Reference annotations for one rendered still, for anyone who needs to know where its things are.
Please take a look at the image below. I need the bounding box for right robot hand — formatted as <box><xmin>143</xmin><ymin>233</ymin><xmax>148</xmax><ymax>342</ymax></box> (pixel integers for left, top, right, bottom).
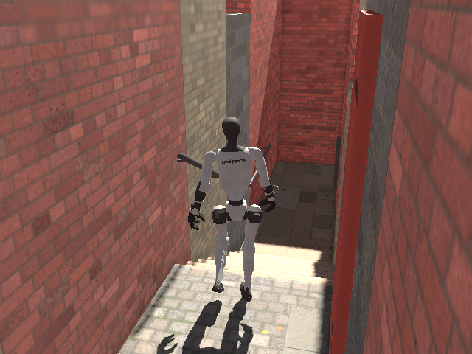
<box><xmin>259</xmin><ymin>198</ymin><xmax>276</xmax><ymax>212</ymax></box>

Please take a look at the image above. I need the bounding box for left robot upper arm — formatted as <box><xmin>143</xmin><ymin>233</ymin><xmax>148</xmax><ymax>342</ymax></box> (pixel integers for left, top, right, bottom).
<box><xmin>199</xmin><ymin>150</ymin><xmax>218</xmax><ymax>192</ymax></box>

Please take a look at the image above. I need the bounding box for robot left forearm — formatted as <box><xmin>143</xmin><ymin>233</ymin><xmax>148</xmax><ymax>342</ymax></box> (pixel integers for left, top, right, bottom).
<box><xmin>190</xmin><ymin>181</ymin><xmax>206</xmax><ymax>215</ymax></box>

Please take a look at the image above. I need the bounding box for left robot hand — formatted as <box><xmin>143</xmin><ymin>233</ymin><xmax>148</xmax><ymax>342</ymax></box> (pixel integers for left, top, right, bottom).
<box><xmin>188</xmin><ymin>212</ymin><xmax>205</xmax><ymax>230</ymax></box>

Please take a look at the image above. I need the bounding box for right robot shin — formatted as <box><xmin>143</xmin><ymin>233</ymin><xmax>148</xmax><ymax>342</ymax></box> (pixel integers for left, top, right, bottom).
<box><xmin>243</xmin><ymin>243</ymin><xmax>255</xmax><ymax>291</ymax></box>

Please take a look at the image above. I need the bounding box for right robot upper arm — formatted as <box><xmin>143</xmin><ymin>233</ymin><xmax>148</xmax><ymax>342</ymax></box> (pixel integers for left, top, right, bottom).
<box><xmin>248</xmin><ymin>147</ymin><xmax>271</xmax><ymax>187</ymax></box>

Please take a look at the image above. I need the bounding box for left robot foot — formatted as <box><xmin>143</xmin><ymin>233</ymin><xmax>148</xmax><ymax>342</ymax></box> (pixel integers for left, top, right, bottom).
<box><xmin>212</xmin><ymin>282</ymin><xmax>224</xmax><ymax>293</ymax></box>

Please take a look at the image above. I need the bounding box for robot right forearm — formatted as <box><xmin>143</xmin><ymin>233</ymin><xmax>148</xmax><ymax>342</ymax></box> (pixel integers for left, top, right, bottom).
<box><xmin>263</xmin><ymin>176</ymin><xmax>275</xmax><ymax>201</ymax></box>

